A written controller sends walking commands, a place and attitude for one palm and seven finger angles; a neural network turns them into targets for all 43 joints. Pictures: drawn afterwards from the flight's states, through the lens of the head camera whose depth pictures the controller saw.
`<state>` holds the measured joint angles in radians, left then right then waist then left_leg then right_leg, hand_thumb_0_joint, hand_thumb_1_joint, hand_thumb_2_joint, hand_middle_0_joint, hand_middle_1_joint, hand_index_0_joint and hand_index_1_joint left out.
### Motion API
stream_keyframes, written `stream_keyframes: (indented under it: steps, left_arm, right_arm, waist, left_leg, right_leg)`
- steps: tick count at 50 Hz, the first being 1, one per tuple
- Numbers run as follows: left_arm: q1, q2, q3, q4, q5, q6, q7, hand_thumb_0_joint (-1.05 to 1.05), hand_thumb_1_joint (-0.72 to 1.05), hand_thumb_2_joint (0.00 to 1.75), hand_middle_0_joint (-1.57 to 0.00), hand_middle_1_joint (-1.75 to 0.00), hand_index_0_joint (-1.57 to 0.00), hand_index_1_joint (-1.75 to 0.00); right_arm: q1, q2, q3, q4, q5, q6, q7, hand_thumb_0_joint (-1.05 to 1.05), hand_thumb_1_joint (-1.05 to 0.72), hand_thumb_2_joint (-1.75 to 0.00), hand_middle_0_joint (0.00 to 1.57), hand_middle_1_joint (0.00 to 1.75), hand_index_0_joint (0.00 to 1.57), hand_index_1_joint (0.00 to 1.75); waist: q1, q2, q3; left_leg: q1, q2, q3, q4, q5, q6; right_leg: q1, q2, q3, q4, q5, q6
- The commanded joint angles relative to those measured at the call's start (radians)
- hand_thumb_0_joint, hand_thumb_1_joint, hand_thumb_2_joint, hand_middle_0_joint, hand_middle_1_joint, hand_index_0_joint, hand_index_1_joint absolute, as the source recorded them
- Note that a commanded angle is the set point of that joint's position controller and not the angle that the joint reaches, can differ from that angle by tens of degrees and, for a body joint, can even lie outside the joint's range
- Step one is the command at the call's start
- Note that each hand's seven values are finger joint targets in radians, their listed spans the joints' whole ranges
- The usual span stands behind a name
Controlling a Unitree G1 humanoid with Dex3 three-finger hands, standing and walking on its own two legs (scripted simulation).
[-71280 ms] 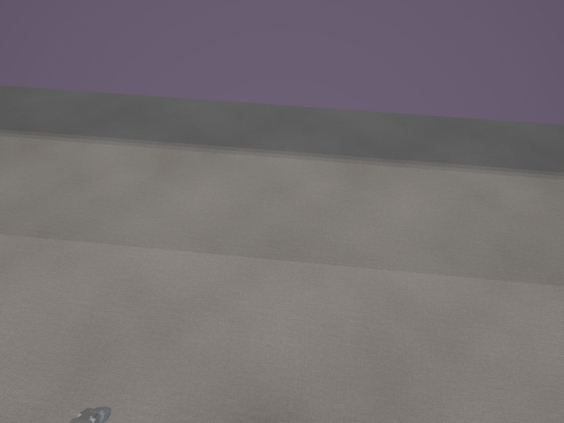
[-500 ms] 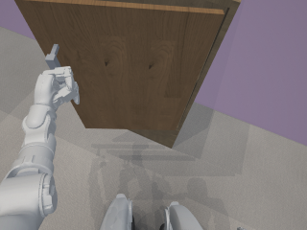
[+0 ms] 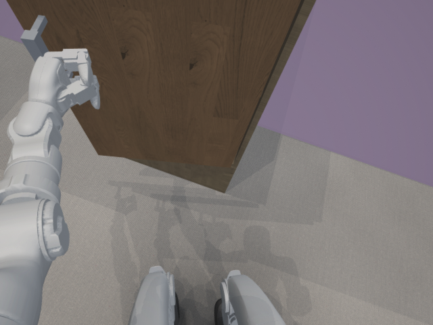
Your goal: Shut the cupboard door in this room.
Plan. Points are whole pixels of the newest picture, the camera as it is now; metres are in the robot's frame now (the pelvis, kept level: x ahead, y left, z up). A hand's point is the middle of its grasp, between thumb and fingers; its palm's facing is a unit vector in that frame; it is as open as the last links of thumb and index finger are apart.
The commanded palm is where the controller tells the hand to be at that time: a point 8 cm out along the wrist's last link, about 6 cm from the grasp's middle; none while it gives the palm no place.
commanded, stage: push the door shut along its arc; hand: left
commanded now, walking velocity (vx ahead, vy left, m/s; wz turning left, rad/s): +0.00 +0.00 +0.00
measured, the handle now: (52, 60) +0.58 +0.26 +0.07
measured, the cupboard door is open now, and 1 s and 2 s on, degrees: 16 4 1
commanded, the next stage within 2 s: pull the fist back off the door in 0.86 s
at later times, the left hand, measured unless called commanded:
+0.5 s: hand (113, 62) +0.57 +0.15 +0.08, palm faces -0.25 -0.97 -0.03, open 2.9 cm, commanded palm +0.58 +0.17 +0.07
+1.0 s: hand (127, 49) +0.60 +0.13 +0.08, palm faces -0.30 -0.95 +0.00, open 3.6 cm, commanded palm +0.62 +0.11 +0.07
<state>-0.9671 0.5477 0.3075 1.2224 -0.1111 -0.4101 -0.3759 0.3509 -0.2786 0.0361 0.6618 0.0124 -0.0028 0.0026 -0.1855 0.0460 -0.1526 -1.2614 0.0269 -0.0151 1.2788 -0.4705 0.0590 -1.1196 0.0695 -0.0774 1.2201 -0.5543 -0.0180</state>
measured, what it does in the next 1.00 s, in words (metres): stands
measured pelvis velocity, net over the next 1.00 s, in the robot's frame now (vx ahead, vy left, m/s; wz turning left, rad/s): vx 0.00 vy -0.01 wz -0.04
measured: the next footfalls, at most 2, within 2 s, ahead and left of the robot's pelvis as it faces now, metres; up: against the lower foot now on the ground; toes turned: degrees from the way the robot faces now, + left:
none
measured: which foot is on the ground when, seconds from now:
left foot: down 0.00-1.00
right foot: down 0.00-1.00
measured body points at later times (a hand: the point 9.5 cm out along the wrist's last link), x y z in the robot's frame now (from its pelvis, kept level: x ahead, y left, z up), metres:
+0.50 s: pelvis +0.00 -0.01 -0.02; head +0.18 +0.03 +0.39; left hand +0.58 +0.21 +0.08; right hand -0.02 -0.27 -0.11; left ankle +0.06 +0.08 -0.62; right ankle +0.01 -0.12 -0.62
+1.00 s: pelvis +0.00 -0.01 -0.04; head +0.19 +0.04 +0.37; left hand +0.61 +0.18 +0.09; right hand -0.04 -0.27 -0.12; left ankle +0.06 +0.08 -0.62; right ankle +0.01 -0.12 -0.62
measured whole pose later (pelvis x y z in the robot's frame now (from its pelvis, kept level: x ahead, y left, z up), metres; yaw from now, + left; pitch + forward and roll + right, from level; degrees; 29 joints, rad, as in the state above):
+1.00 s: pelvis +0.00 -0.01 -0.04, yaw -2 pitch +33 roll -8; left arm -1.42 0.71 0.23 1.35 -0.02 -0.18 -0.44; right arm 0.37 -0.27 0.07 0.70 -0.03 -0.10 -0.01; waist -0.29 0.07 -0.13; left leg -1.50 0.05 -0.06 1.42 -0.50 0.05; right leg -1.34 0.09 -0.12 1.34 -0.58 -0.03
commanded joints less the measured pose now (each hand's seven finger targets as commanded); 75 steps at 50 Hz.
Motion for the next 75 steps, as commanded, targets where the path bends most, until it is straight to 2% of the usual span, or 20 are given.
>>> stream_keyframes:
  steps: [1, 6, 10, 12, 18, 20, 24, 33, 36, 48, 49, 50, 51, 53, 55, 57, 61, 63, 66, 75]
  left_arm:
    - [-0.565, 0.229, 0.038, -0.21, 0.001, -0.05, -0.017, 0.0, 0.9, 0.9, -1.3, -1.5, -1.3, -1.5]
    - [-0.571, 0.224, 0.038, -0.172, 0.013, -0.019, -0.027, 0.0, 0.9, 0.9, -1.3, -1.5, -1.3, -1.5]
    - [-0.587, 0.29, 0.071, -0.127, 0.033, 0.017, -0.023, 0.0, 0.9, 0.9, -1.3, -1.5, -1.3, -1.5]
    - [-0.619, 0.339, 0.096, -0.143, 0.042, 0.011, -0.029, 0.0, 0.9, 0.9, -1.3, -1.5, -1.3, -1.5]
    - [-0.673, 0.331, 0.06, -0.141, 0.045, 0.034, -0.068, 0.0, 0.9, 0.9, -1.3, -1.5, -1.3, -1.5]
    - [-0.703, 0.322, 0.04, -0.121, 0.046, 0.053, -0.08, 0.0, 0.9, 0.9, -1.3, -1.5, -1.3, -1.5]
    - [-0.794, 0.337, 0.028, -0.132, 0.05, 0.071, -0.091, 0.0, 0.9, 0.9, -1.3, -1.5, -1.3, -1.5]
    - [-0.896, 0.253, -0.047, -0.162, 0.059, 0.111, -0.109, 0.0, 0.9, 0.9, -1.3, -1.5, -1.3, -1.5]
    - [-0.922, 0.237, -0.057, -0.125, 0.06, 0.13, -0.109, 0.0, 0.9, 0.9, -1.3, -1.5, -1.3, -1.5]
    - [-1.033, 0.186, -0.11, -0.1, 0.08, 0.167, -0.112, 0.0, 0.9, 0.9, -1.3, -1.5, -1.3, -1.5]
    - [-1.039, 0.242, 0.109, -0.117, 0.009, 0.188, 0.097, 0.0, 0.9, 0.9, -1.3, -1.5, -1.3, -1.5]
    - [-0.991, 0.181, 0.071, -0.07, 0.037, 0.203, 0.202, 0.0, 0.9, 0.9, -1.3, -1.5, -1.3, -1.5]
    - [-0.979, 0.172, 0.103, -0.069, 0.049, 0.199, 0.289, 0.0, 0.9, 0.9, -1.3, -1.5, -1.3, -1.5]
    - [-0.992, 0.134, 0.102, -0.128, 0.117, 0.168, 0.462, 0.0, 0.9, 0.9, -1.3, -1.5, -1.3, -1.5]
    - [-0.969, 0.139, 0.052, -0.204, 0.238, 0.104, 0.565, 0.0, 0.9, 0.9, -1.3, -1.5, -1.3, -1.5]
    - [-0.944, 0.152, 0.036, -0.216, 0.283, 0.066, 0.565, 0.0, 0.9, 0.9, -1.3, -1.5, -1.3, -1.5]
    - [-0.856, 0.127, 0.035, -0.18, 0.214, 0.062, 0.469, 0.0, 0.9, 0.9, -1.3, -1.5, -1.3, -1.5]
    - [-0.815, 0.163, 0.085, -0.189, 0.177, 0.057, 0.455, 0.0, 0.9, 0.9, -1.3, -1.5, -1.3, -1.5]
    - [-0.724, 0.145, 0.112, -0.204, 0.154, 0.012, 0.466, 0.0, 0.9, 0.9, -1.3, -1.5, -1.3, -1.5]
    - [-0.422, -0.003, 0.055, -0.16, 0.128, -0.075, 0.465, 0.0, 0.9, 0.9, -1.3, -1.5, -1.3, -1.5]
  right_arm:
    - [0.172, -0.209, -0.069, -0.039, -0.005, -0.019, -0.015, 0.0, -0.9, -0.9, 0.2, 0.3, 0.2, 0.3]
    - [0.187, -0.206, -0.064, -0.047, -0.007, -0.013, -0.007, 0.0, -0.9, -0.9, 0.2, 0.3, 0.2, 0.3]
    - [0.199, -0.207, -0.056, -0.056, -0.006, -0.005, -0.007, 0.0, -0.9, -0.9, 0.2, 0.3, 0.2, 0.3]
    - [0.206, -0.209, -0.053, -0.06, -0.009, -0.007, -0.009, 0.0, -0.9, -0.9, 0.2, 0.3, 0.2, 0.3]
    - [0.222, -0.207, -0.054, -0.043, -0.008, -0.009, -0.013, 0.0, -0.9, -0.9, 0.2, 0.3, 0.2, 0.3]
    - [0.222, -0.208, -0.052, -0.035, -0.005, -0.012, -0.018, 0.0, -0.9, -0.9, 0.2, 0.3, 0.2, 0.3]
    - [0.237, -0.212, -0.049, -0.017, -0.006, -0.027, -0.025, 0.0, -0.9, -0.9, 0.2, 0.3, 0.2, 0.3]
    - [0.248, -0.215, -0.053, 0.016, -0.02, -0.055, -0.027, 0.0, -0.9, -0.9, 0.2, 0.3, 0.2, 0.3]
    - [0.252, -0.216, -0.049, 0.028, -0.02, -0.067, -0.03, 0.0, -0.9, -0.9, 0.2, 0.3, 0.2, 0.3]
    - [0.25, -0.221, -0.042, 0.056, -0.035, -0.107, -0.034, 0.0, -0.9, -0.9, 0.2, 0.3, 0.2, 0.3]
    - [0.317, -0.2, -0.021, 0.007, -0.062, -0.104, -0.026, 0.0, -0.9, -0.9, 0.2, 0.3, 0.2, 0.3]
    - [0.308, -0.192, -0.023, 0.004, -0.07, -0.102, -0.008, 0.0, -0.9, -0.9, 0.2, 0.3, 0.2, 0.3]
    - [0.328, -0.188, -0.028, 0.007, -0.086, -0.098, 0.008, 0.0, -0.9, -0.9, 0.2, 0.3, 0.2, 0.3]
    - [0.347, -0.181, -0.04, -0.001, -0.117, -0.085, 0.044, 0.0, -0.9, -0.9, 0.2, 0.3, 0.2, 0.3]
    - [0.36, -0.178, -0.056, -0.001, -0.138, -0.068, 0.084, 0.0, -0.9, -0.9, 0.2, 0.3, 0.2, 0.3]
    - [0.366, -0.187, -0.073, -0.003, -0.134, -0.042, 0.107, 0.0, -0.9, -0.9, 0.2, 0.3, 0.2, 0.3]
    - [0.361, -0.19, -0.075, -0.01, -0.105, -0.014, 0.107, 0.0, -0.9, -0.9, 0.2, 0.3, 0.2, 0.3]
    - [0.357, -0.188, -0.07, -0.019, -0.098, -0.004, 0.098, 0.0, -0.9, -0.9, 0.2, 0.3, 0.2, 0.3]
    - [0.351, -0.174, -0.07, -0.024, -0.099, -0.002, 0.096, 0.0, -0.9, -0.9, 0.2, 0.3, 0.2, 0.3]
    - [0.311, -0.153, -0.093, -0.041, -0.086, 0.036, 0.104, 0.0, -0.9, -0.9, 0.2, 0.3, 0.2, 0.3]
  waist:
    - [-0.054, 0.185, -0.501]
    - [-0.063, 0.2, -0.515]
    - [-0.073, 0.147, -0.492]
    - [-0.073, 0.158, -0.527]
    - [-0.09, 0.191, -0.54]
    - [-0.11, 0.176, -0.509]
    - [-0.123, 0.229, -0.535]
    - [-0.147, 0.316, -0.583]
    - [-0.168, 0.274, -0.553]
    - [-0.2, 0.337, -0.562]
    - [-0.152, 0.323, -0.545]
    - [-0.162, 0.3, -0.543]
    - [-0.164, 0.254, -0.542]
    - [-0.156, 0.299, -0.567]
    - [-0.147, 0.355, -0.637]
    - [-0.15, 0.359, -0.681]
    - [-0.135, 0.302, -0.661]
    - [-0.114, 0.267, -0.632]
    - [-0.092, 0.21, -0.595]
    - [-0.056, 0.052, -0.457]
  left_leg:
    - [0.653, 0.027, -0.159, -0.13, 0.264, -0.029]
    - [0.656, 0.029, -0.16, -0.109, 0.317, -0.028]
    - [0.546, 0.025, -0.126, -0.079, 0.305, -0.014]
    - [0.523, 0.025, -0.118, -0.063, 0.322, -0.012]
    - [0.522, 0.025, -0.113, -0.037, 0.332, -0.009]
    - [0.493, 0.026, -0.109, -0.03, 0.305, -0.005]
    - [0.525, 0.029, -0.123, -0.013, 0.324, -0.007]
    - [0.651, 0.034, -0.159, -0.003, 0.384, -0.016]
    - [0.613, 0.033, -0.156, 0.004, 0.355, -0.009]
    - [0.624, 0.035, -0.172, 0.033, 0.335, -0.01]
    - [0.55, 0.057, -0.185, 0.001, 0.314, -0.013]
    - [0.52, 0.058, -0.186, -0.009, 0.272, -0.018]
    - [0.506, 0.058, -0.198, -0.02, 0.262, -0.019]
    - [0.525, 0.056, -0.194, -0.03, 0.248, -0.025]
    - [0.6, 0.055, -0.195, -0.033, 0.313, -0.038]
    - [0.658, 0.055, -0.205, -0.048, 0.363, -0.05]
    - [0.638, 0.04, -0.175, -0.088, 0.342, -0.04]
    - [0.603, 0.034, -0.149, -0.105, 0.342, -0.033]
    - [0.575, 0.029, -0.12, -0.12, 0.362, -0.027]
    - [0.455, -0.005, -0.039, -0.148, 0.36, -0.02]
  right_leg:
    - [-0.089, -0.002, 0.036, -0.149, 0.19, -0.033]
    - [-0.112, 0.001, 0.032, -0.139, 0.213, -0.031]
    - [-0.054, 0.007, 0.043, -0.142, 0.228, -0.023]
    - [-0.035, 0.009, 0.049, -0.128, 0.248, -0.021]
    - [-0.047, 0.015, 0.052, -0.125, 0.261, -0.024]
    - [-0.064, 0.017, 0.054, -0.132, 0.245, -0.02]
    - [-0.114, 0.017, 0.043, -0.114, 0.239, -0.024]
    - [-0.223, 0.022, 0.016, -0.095, 0.243, -0.033]
    - [-0.233, 0.024, 0.013, -0.096, 0.229, -0.031]
    - [-0.321, 0.028, -0.008, -0.063, 0.205, -0.035]
    - [-0.265, 0.014, 0.002, -0.065, 0.212, -0.029]
    - [-0.262, 0.015, 0.003, -0.066, 0.191, -0.021]
    - [-0.253, 0.013, -0.003, -0.061, 0.188, -0.016]
    - [-0.261, 0.006, -0.001, -0.065, 0.173, -0.007]
    - [-0.248, 0.004, 0.0, -0.062, 0.193, -0.012]
    - [-0.216, 0.006, -0.002, -0.072, 0.221, -0.019]
    - [-0.097, 0.018, 0.009, -0.128, 0.246, -0.022]
    - [-0.031, 0.02, 0.017, -0.156, 0.261, -0.018]
    - [0.038, 0.021, 0.027, -0.175, 0.298, -0.013]
    - [0.214, 0.009, 0.063, -0.214, 0.445, 0.001]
